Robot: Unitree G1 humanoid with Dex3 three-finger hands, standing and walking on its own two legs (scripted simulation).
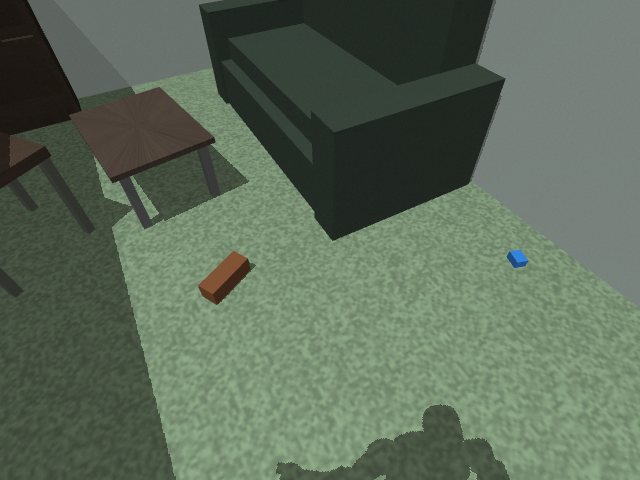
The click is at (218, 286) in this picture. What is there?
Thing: lying carton
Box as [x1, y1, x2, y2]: [198, 251, 250, 304]
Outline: 234,251 198,285 202,295 216,304 250,269 247,258
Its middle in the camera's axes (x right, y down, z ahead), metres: -0.38 +0.14 +1.52
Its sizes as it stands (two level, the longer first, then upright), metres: 0.206 0.077 0.074
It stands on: the floor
